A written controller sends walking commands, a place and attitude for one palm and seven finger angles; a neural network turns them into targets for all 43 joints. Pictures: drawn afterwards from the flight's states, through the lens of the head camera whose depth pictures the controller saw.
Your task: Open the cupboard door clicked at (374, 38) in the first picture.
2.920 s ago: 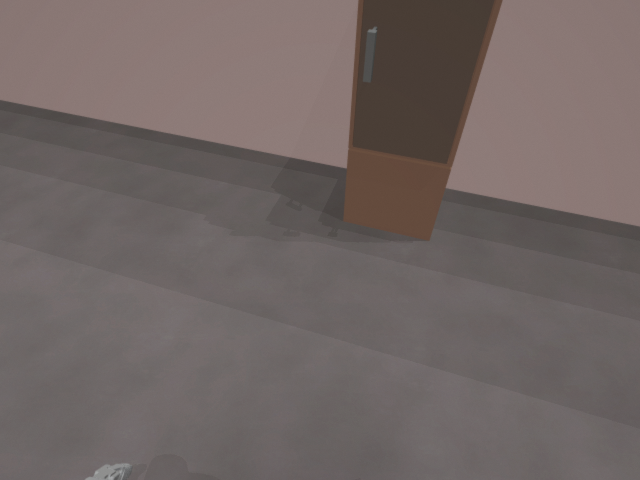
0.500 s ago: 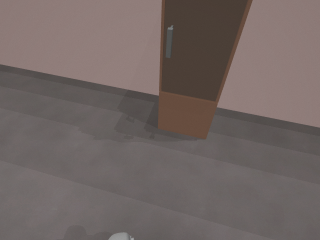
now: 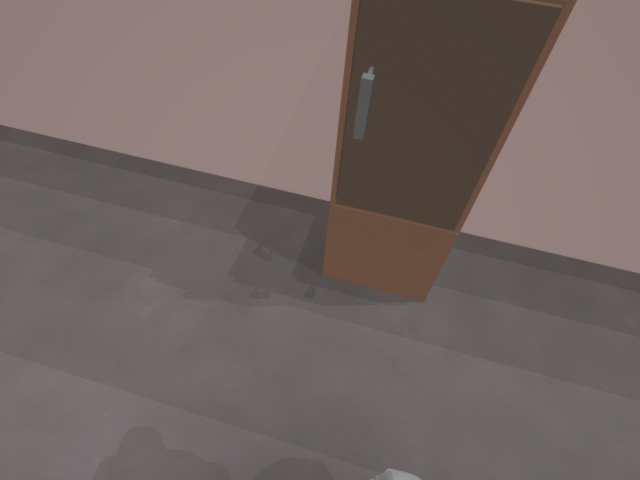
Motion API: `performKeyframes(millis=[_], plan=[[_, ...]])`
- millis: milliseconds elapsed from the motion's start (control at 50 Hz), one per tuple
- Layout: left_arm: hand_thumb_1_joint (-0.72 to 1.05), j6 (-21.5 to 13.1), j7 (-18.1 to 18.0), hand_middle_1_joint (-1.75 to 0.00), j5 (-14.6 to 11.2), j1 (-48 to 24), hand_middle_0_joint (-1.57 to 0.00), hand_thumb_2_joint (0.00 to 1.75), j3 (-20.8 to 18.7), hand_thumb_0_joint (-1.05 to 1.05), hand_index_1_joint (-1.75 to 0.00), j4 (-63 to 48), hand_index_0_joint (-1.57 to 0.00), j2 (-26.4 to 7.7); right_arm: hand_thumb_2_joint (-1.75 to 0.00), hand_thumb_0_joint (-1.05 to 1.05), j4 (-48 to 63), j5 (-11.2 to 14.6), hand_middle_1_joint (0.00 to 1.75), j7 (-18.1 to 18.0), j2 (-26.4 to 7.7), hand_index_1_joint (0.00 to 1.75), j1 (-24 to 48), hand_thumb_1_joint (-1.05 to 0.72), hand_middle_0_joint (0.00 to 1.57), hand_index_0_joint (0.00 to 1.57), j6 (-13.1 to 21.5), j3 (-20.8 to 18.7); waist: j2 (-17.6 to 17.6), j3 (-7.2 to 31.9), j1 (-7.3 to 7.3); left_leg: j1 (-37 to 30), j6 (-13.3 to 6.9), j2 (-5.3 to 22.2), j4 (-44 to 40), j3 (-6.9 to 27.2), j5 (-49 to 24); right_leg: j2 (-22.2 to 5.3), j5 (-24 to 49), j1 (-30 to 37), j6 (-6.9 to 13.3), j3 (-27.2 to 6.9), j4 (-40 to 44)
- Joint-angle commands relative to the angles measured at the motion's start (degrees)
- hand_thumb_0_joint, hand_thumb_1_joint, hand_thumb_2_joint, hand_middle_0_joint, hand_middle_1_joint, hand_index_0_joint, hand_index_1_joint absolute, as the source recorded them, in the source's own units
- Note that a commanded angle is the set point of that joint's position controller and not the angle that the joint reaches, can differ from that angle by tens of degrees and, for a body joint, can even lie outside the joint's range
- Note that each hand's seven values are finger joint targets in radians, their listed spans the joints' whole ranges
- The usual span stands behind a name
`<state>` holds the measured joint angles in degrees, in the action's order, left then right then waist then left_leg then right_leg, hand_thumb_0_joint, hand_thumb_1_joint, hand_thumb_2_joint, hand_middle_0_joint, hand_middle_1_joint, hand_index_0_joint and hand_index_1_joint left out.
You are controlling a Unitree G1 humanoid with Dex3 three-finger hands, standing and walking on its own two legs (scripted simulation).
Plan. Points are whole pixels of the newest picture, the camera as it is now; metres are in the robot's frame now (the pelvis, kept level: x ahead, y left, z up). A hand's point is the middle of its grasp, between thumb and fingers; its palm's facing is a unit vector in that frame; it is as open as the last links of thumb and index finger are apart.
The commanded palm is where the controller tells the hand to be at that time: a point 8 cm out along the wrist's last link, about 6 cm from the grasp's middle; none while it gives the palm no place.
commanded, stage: turn to face it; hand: left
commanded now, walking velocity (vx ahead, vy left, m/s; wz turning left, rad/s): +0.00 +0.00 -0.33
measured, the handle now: (365, 103) +0.87 -0.03 +0.01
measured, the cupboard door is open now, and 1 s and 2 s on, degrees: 0 0 0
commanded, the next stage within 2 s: take the last steps up to it in 0.28 s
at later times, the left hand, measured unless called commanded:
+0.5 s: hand out of the picture +0.11 +0.14 -0.17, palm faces -0.08 -0.97 -0.22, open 7.3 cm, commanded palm none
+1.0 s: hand (276, 426) +0.23 +0.08 -0.18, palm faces -0.20 -0.96 -0.21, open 7.4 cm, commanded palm none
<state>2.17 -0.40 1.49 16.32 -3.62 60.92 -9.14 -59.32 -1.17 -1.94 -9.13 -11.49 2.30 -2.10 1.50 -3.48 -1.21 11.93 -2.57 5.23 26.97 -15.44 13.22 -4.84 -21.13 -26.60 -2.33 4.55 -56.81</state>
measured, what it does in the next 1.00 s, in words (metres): walks ahead: right foot, then left foot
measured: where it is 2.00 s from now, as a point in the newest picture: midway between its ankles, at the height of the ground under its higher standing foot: (359, 460)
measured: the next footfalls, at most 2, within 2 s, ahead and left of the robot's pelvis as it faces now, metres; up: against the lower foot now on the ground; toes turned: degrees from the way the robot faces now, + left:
right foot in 0.16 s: +0.08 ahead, -0.14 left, +0.00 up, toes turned -11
left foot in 0.58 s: +0.08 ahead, +0.09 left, +0.00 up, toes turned -3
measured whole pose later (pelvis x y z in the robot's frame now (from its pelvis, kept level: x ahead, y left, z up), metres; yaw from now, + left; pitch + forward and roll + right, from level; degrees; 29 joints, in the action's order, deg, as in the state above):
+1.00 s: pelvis +0.12 -0.09 -0.02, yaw -12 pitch +0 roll +1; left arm -2.2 1.3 1.7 11.0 -3.5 59.6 -9.3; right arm -66.1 -0.9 -0.5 -7.4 -26.4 1.2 -2.1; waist -1.6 -3.7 2.4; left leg 7.7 1.3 6.8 39.9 -6.5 27.2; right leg -3.1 -12.4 -20.6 1.8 7.4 -35.0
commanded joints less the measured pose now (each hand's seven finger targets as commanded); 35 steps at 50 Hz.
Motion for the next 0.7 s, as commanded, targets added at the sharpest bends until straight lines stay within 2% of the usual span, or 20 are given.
performKeyframes(millis=[0,40,100,120,140,160,180,200,240,280,360,460,500,520,540,560,580,600,660,680], plan=[[0.90,-0.2,0.2,-0.30,-0.1,1.1,-0.20,0.90,-0.7,0.00,-0.30,-3.7,-0.20,-0.9,-0.90,0.00,1.1,-0.4,0.30,-0.2,-8.0,0.30,-3.4,-0.90,0.20,0.20,-0.4,-2.1,-11.5,2.2,1.53,-2.1,-5.6,15.5,-9.4,7.5,-18.2,-0.5,1.1,2.6,-0.1,0.5,9.3],[0.90,-0.5,0.2,-0.30,0.0,0.3,-0.20,0.90,-0.6,0.00,-0.30,-4.4,-0.20,-1.0,-0.90,0.00,0.7,-0.5,0.30,0.0,-8.8,0.30,-3.7,-0.90,0.20,0.20,-1.1,-2.6,-11.3,2.3,1.89,-2.8,-5.2,16.0,-7.3,7.6,-16.2,0.5,0.8,4.9,0.2,1.6,14.1],[0.90,-1.2,-0.1,-0.30,0.2,3.8,-0.20,0.90,-1.0,0.00,-0.30,-3.8,-0.20,-2.7,-0.90,0.00,0.8,-0.2,0.30,0.3,-8.7,0.30,-2.8,-0.90,0.20,0.20,-1.9,-2.8,-6.9,3.0,-0.59,1.0,-1.0,13.6,0.7,5.1,-9.1,1.6,10.5,13.9,0.9,2.3,27.0],[0.90,-1.9,-0.4,-0.30,0.6,5.4,-0.20,0.90,-1.3,0.00,-0.30,-3.5,-0.20,-5.9,-0.90,0.00,1.1,0.2,0.30,0.6,-6.9,0.30,-3.6,-0.90,0.20,0.20,-2.0,-2.6,1.0,4.2,-1.11,4.8,2.3,9.9,8.9,2.0,-2.1,-3.3,19.5,18.7,2.5,-4.3,32.8],[0.90,-2.7,-1.0,-0.30,0.9,5.5,-0.20,0.90,-2.2,0.00,-0.30,-3.6,-0.20,-11.7,-0.90,0.00,2.9,0.5,0.30,0.9,-2.6,0.30,-3.8,-0.90,0.20,0.20,-2.3,-1.7,17.3,4.3,-0.90,16.2,5.4,3.1,19.9,0.0,17.3,-15.9,33.2,23.0,7.8,-20.7,37.6],[0.90,-2.4,-1.2,-0.30,-0.1,7.8,-0.20,0.90,-1.9,0.00,-0.30,-3.3,-0.20,-12.3,-0.90,0.00,3.9,0.6,0.30,0.5,-3.8,0.30,-1.0,-0.90,0.20,0.20,-3.2,-1.6,13.4,4.9,-2.99,14.9,5.4,1.8,27.5,6.9,22.9,-18.9,36.6,19.0,13.2,-21.8,39.0],[0.90,-2.2,-1.6,-0.30,-0.1,4.9,-0.20,0.90,-1.8,0.00,-0.30,-3.7,-0.20,-11.4,-0.90,0.00,3.3,0.7,0.30,0.4,-3.3,0.30,-1.1,-0.90,0.20,0.20,-3.8,-1.6,10.6,4.2,-1.51,15.4,5.1,2.3,32.0,10.2,20.4,-16.9,29.0,17.1,14.4,-19.5,40.1],[0.90,-2.2,-1.8,-0.30,-0.1,1.8,-0.20,0.90,-2.0,0.00,-0.30,-4.4,-0.20,-10.8,-0.90,0.00,2.7,0.6,0.30,0.5,-3.5,0.30,-1.3,-0.90,0.20,0.20,-3.9,-1.6,12.9,3.0,-0.74,17.1,5.1,2.3,34.4,11.5,17.9,-14.8,23.7,15.7,13.7,-19.5,40.9],[0.90,-2.1,-1.9,-0.30,-0.2,-1.6,-0.20,0.90,-1.6,0.00,-0.30,-5.6,-0.20,-8.9,-0.90,0.00,1.8,0.2,0.30,0.6,-4.5,0.30,-2.3,-0.90,0.20,0.20,-4.0,-1.9,8.5,2.5,0.56,17.0,5.2,1.9,36.5,13.2,12.4,-12.0,21.2,14.2,12.7,-15.7,40.4],[0.90,-2.2,-1.8,-0.30,-0.1,-2.8,-0.20,0.90,-1.7,0.00,-0.30,-6.4,-0.20,-8.8,-0.90,0.00,1.3,0.1,0.30,0.8,-3.8,0.30,-3.6,-0.90,0.20,0.20,-3.9,-1.8,5.7,3.7,1.15,15.0,5.6,1.2,33.7,12.7,10.0,-9.9,22.7,14.1,11.6,-12.9,39.7],[0.90,-2.2,-1.4,-0.30,0.0,-1.1,-0.20,0.90,-1.9,0.00,-0.30,-5.7,-0.20,-9.6,-0.90,0.00,1.8,0.2,0.30,0.6,-3.4,0.30,-2.5,-0.90,0.20,0.20,-3.9,-1.6,5.1,4.0,0.13,13.5,6.1,-0.4,25.5,12.0,10.4,-9.3,22.4,16.5,12.2,-13.9,40.0],[0.90,-2.5,-0.7,-0.30,0.2,-0.1,-0.20,0.90,-2.2,0.00,-0.30,-4.9,-0.20,-9.9,-0.90,0.00,2.6,0.0,0.30,0.9,-3.2,0.30,-3.3,-0.90,0.20,0.20,-2.3,-1.2,6.3,4.2,-0.58,8.0,5.1,-1.1,13.1,10.8,12.4,-9.0,2.9,15.8,13.3,-18.3,42.8],[0.90,-2.5,-0.4,-0.30,-0.2,-1.8,-0.20,0.90,-2.2,0.00,-0.30,-4.9,-0.20,-9.9,-0.90,0.00,1.2,-0.2,0.30,0.9,-3.0,0.30,-8.0,-0.90,0.20,0.20,-1.5,-1.0,6.0,3.8,1.53,-0.4,4.4,-2.0,3.3,9.2,8.0,-6.6,-4.9,10.7,11.6,-16.9,41.3],[0.90,-2.4,-0.1,-0.30,-0.6,-2.8,-0.20,0.90,-2.0,0.00,-0.30,-4.9,-0.20,-9.0,-0.90,0.00,-0.2,-0.1,0.30,0.7,-3.3,0.30,-11.2,-0.90,0.20,0.20,-1.0,-0.8,3.5,3.4,3.15,-7.1,4.1,-1.8,-3.2,9.1,5.2,-4.3,-8.0,5.8,9.6,-14.8,38.5],[0.90,-2.3,0.3,-0.30,-0.9,-3.0,-0.20,0.90,-1.5,0.00,-0.30,-5.6,-0.20,-6.4,-0.90,0.00,-1.1,-0.4,0.30,0.3,-6.1,0.30,-14.0,-0.90,0.20,0.20,-0.5,-1.3,-7.1,1.9,4.19,-11.8,1.8,4.3,-9.9,18.4,12.2,0.5,-10.2,-2.4,6.8,-10.9,30.2],[0.90,-2.4,0.8,-0.30,-1.0,-3.8,-0.20,0.90,-0.9,0.00,-0.30,-6.9,-0.20,-3.4,-0.90,0.00,-0.8,-0.9,0.30,0.2,-11.2,0.30,-16.1,-0.90,0.20,0.20,-0.7,-2.5,-21.7,-1.0,5.40,-10.9,-2.6,16.3,-18.4,34.4,26.2,6.4,-9.9,-10.0,3.9,-1.7,15.5],[0.90,-2.4,0.9,-0.30,-0.3,-8.1,-0.20,0.90,-1.2,0.00,-0.30,-8.7,-0.20,-4.7,-0.90,0.00,0.1,-1.1,0.30,0.0,-12.2,0.30,-15.7,-0.90,0.20,0.20,-1.0,-2.6,-18.7,-7.4,6.18,-3.9,-6.7,21.6,-23.4,40.1,31.0,4.5,-8.5,-13.0,3.7,-3.1,6.3],[0.90,-2.4,1.2,-0.30,0.3,-7.6,-0.20,0.90,-1.7,0.00,-0.30,-8.1,-0.20,-5.9,-0.90,0.00,0.8,-1.0,0.30,0.2,-10.3,0.30,-12.4,-0.90,0.20,0.20,-0.8,-1.9,-14.0,-8.2,4.39,0.0,-7.0,19.6,-24.0,37.3,30.2,2.4,-4.8,-11.2,3.9,-5.4,1.7],[0.90,-2.5,2.2,-0.30,0.4,-3.9,-0.20,0.90,-1.6,0.00,-0.30,-5.5,-0.20,-4.4,-0.90,0.00,1.0,-0.5,0.30,0.0,-6.9,0.30,-8.9,-0.90,0.20,0.20,0.7,-0.9,-9.2,-6.7,1.53,-1.2,-4.3,12.9,-21.1,24.8,13.9,1.2,3.4,-10.2,2.6,-4.6,-3.6],[0.90,-2.6,2.3,-0.30,0.3,-3.7,-0.20,0.90,-1.3,0.00,-0.30,-5.0,-0.20,-3.7,-0.90,0.00,0.6,-0.5,0.30,-0.1,-7.1,0.30,-10.0,-0.90,0.20,0.20,1.1,-0.9,-8.3,-5.8,1.67,-2.9,-4.2,11.7,-20.1,21.9,8.8,1.0,4.8,-9.7,2.2,-3.8,-3.2]])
